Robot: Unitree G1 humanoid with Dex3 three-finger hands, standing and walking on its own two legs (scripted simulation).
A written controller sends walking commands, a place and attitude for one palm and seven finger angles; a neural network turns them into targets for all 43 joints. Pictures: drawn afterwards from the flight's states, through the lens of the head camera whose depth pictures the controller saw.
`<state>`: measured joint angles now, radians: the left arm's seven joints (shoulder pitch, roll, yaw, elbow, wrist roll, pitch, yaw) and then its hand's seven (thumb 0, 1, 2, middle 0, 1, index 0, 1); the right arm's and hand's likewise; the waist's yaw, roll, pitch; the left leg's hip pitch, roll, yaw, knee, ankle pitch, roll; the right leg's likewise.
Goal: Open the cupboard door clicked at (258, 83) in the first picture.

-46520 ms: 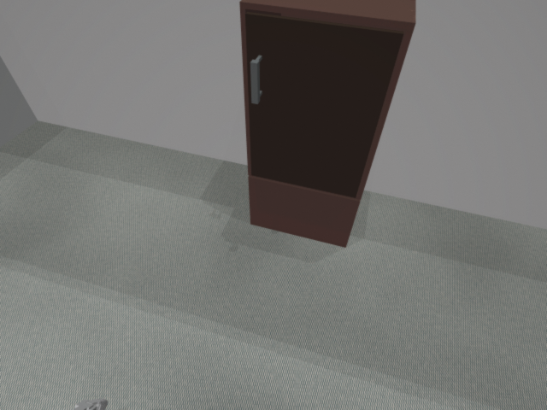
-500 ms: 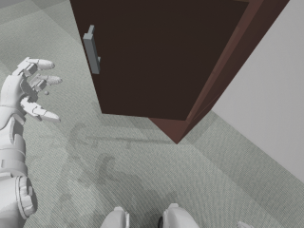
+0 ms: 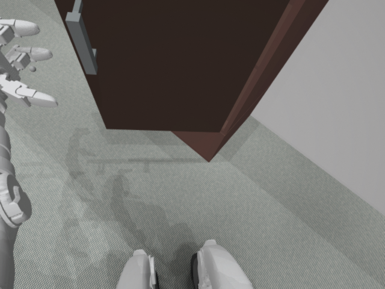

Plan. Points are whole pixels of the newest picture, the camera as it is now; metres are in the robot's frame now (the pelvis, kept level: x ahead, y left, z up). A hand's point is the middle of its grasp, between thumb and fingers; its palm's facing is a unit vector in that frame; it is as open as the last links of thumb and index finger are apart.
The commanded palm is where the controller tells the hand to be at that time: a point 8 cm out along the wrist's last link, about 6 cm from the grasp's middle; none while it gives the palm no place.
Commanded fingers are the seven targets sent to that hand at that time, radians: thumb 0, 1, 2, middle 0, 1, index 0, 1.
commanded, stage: move the hooked fingers beside the handle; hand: left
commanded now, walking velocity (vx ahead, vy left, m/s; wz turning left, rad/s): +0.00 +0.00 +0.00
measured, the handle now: (85, 39) +0.59 +0.17 +0.08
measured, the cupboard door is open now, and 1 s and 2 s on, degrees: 42 42 42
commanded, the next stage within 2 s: slide the fingers in behind the handle in 1.02 s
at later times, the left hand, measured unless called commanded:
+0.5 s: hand (46, 50) +0.57 +0.24 +0.07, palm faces -0.04 -1.00 +0.00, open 13.9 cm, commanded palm +0.56 +0.27 +0.07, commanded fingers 0.00 -0.50 0.30 -0.30 -1.20 -0.30 -1.20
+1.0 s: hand (46, 53) +0.57 +0.24 +0.07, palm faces -0.04 -1.00 +0.00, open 13.9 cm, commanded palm +0.56 +0.27 +0.07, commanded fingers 0.00 -0.50 0.30 -0.30 -1.20 -0.30 -1.20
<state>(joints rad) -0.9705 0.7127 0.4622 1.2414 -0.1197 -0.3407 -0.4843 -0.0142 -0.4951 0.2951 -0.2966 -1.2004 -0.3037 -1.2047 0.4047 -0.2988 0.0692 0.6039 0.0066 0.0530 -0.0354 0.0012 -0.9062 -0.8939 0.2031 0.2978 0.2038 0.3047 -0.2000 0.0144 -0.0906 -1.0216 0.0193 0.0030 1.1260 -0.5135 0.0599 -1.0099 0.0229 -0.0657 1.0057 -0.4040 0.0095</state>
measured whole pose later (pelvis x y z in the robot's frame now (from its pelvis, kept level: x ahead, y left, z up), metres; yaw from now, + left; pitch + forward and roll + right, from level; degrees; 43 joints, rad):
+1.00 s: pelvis +0.02 +0.00 +0.00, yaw -1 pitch +27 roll -6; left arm -1.08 0.77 0.47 1.26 -0.05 -0.31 -0.42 -0.01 -0.49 0.30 -0.30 -1.20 -0.30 -1.20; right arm 0.41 -0.29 0.08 0.57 -0.02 0.10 -0.01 0.00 -0.91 -0.89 0.20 0.30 0.20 0.30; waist -0.25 0.03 -0.08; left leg -1.09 0.03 -0.02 1.15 -0.54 0.06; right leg -1.06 0.04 -0.08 0.99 -0.41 0.01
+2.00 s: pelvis +0.02 +0.00 +0.00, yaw +1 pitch +27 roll -6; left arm -1.08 0.63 0.35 1.24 -0.08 -0.32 -0.27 -0.01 -0.49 0.30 -0.23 -1.18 -0.23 -1.20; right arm 0.43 -0.26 0.06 0.64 -0.03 0.08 0.02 0.00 -0.91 -0.89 0.20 0.30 0.20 0.30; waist -0.22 0.04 -0.10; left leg -1.08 0.02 -0.04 1.14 -0.53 0.05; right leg -1.05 0.03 -0.10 1.00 -0.42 0.00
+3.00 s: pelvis +0.03 +0.00 +0.00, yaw +2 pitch +26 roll -6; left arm -1.03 0.54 0.27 1.21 -0.13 -0.37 -0.21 -0.01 -0.49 0.30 -0.13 -1.14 -0.12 -1.15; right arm 0.41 -0.25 0.03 0.67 -0.04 0.07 0.04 0.00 -0.91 -0.89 0.20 0.30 0.20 0.30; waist -0.18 0.04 -0.10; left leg -1.04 0.00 -0.05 1.12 -0.54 0.05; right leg -1.00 0.02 -0.11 0.98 -0.44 0.00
